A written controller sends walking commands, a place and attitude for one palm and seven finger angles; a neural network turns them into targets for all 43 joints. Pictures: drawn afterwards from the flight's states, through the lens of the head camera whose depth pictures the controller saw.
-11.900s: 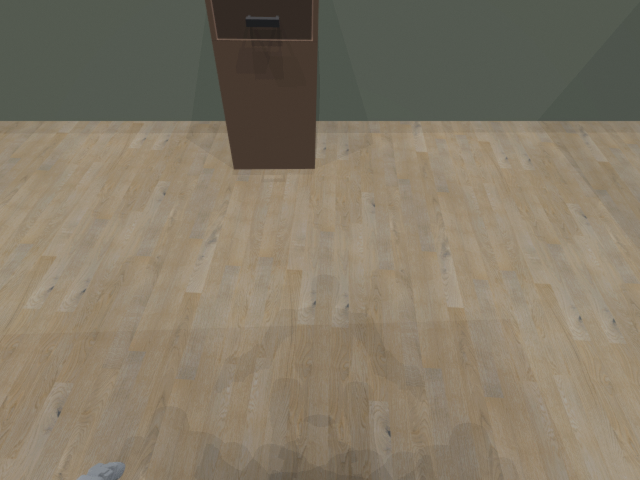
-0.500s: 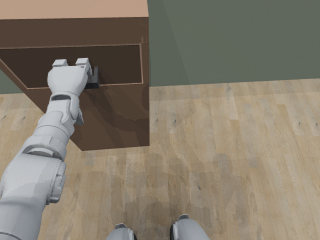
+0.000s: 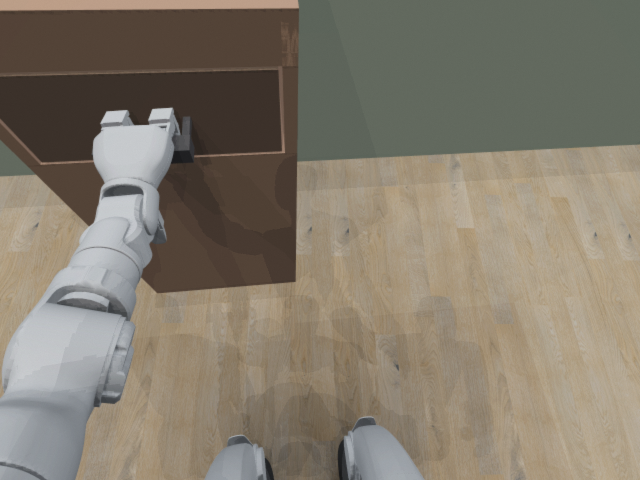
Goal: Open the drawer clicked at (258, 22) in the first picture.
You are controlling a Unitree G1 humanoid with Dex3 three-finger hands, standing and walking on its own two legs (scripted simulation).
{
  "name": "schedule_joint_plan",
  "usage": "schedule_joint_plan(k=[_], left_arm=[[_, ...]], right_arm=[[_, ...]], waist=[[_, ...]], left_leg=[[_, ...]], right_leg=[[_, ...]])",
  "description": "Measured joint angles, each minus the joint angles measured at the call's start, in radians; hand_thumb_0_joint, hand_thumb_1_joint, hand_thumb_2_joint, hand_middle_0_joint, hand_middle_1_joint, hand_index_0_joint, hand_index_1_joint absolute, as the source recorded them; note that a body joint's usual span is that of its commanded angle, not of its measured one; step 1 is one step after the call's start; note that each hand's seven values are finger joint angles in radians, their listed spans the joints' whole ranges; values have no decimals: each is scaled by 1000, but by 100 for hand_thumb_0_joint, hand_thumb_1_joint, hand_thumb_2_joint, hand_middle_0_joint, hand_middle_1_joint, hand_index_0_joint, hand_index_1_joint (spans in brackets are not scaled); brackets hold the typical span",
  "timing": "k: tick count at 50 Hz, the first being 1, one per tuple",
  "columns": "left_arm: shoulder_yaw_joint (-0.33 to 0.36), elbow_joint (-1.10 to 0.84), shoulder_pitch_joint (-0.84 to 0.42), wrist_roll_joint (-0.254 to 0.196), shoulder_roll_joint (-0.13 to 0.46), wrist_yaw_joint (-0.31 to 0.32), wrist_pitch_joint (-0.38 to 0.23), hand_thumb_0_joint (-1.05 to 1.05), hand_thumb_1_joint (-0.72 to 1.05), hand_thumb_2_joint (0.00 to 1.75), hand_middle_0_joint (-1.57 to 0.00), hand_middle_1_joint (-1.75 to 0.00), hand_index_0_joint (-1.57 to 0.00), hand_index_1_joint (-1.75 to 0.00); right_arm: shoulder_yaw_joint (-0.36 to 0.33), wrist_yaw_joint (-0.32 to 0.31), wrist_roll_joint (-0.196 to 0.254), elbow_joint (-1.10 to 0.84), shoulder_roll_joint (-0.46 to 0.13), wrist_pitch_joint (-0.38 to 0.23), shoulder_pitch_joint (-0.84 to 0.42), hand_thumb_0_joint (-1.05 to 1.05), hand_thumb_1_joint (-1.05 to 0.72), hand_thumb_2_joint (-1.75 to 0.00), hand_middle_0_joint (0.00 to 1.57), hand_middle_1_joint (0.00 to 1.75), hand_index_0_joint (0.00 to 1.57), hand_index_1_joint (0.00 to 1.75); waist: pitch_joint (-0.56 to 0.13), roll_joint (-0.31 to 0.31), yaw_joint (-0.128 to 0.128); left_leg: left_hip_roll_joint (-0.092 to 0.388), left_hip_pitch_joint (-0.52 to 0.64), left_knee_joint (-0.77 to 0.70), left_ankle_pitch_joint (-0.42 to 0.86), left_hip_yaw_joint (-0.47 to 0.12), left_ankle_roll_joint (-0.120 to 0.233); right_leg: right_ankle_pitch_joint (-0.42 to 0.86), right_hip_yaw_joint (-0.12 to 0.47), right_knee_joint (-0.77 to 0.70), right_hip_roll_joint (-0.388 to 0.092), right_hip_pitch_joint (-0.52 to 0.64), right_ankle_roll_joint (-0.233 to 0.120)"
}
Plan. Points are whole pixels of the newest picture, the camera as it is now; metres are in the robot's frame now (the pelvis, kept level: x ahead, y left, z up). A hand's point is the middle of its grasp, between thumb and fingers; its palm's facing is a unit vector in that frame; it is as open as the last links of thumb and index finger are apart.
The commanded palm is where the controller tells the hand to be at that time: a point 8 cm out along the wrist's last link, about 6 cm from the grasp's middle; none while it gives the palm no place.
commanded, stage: lower the fingers behind the handle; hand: left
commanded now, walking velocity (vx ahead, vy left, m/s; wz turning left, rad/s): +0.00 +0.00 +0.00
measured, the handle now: (146, 138) +0.57 +0.18 +0.01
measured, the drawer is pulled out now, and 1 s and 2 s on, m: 0.00 0.00 0.04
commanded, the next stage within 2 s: close the thumb around the handle in 0.24 s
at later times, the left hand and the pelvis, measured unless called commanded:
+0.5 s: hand (150, 177) +0.52 +0.18 -0.01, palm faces -0.06 -0.01 -1.00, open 13.2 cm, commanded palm +0.50 +0.17 +0.05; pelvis +0.00 +0.00 +0.00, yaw +0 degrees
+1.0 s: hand (150, 176) +0.52 +0.18 -0.01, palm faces -0.06 -0.01 -1.00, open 5.9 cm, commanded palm +0.50 +0.17 +0.05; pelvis +0.00 +0.00 +0.00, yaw +0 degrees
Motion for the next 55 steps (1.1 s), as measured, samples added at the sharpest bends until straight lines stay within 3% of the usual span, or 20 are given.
schedule_joint_plan(k=[14,23,31,46,55], left_arm=[[8,-11,2,-3,17,-24,-38,0,-49,30,-30,-120,-32,-120],[2,-7,-3,-7,8,-10,-13,0,-44,32,-30,-121,-32,-121],[-5,-2,-3,-13,12,-27,-11,0,-14,45,-32,-124,-34,-124],[2,-8,-2,-10,17,-21,-22,0,63,78,-38,-132,-40,-132],[10,-23,18,-12,21,-23,-21,0,67,77,-35,-135,-40,-135]], right_arm=[[4,-11,1,-16,-6,-8,1,1,-91,-90,20,30,20,30],[4,-9,3,-10,-7,-3,-6,1,-91,-90,20,30,20,30],[4,-13,5,-13,-6,-6,-3,1,-91,-90,20,30,20,30],[5,-11,5,-11,-5,-4,-3,1,-91,-90,20,30,20,30],[7,-14,6,-16,-7,0,-5,1,-91,-90,20,30,20,30]], waist=[[-2,-2,2],[3,-2,2],[3,-1,2],[2,0,3],[5,-1,-1]], left_leg=[[1,-6,3,-1,0,-2],[0,-2,-1,-1,-5,-4],[1,8,-10,1,-5,-5],[1,1,-2,-3,-4,-5],[4,15,-13,-1,2,-4]], right_leg=[[-3,1,6,1,-8,-1],[-3,-3,2,1,-2,-4],[-2,-3,-6,2,7,-4],[-6,-1,2,3,-1,-5],[-1,5,-9,6,10,-3]])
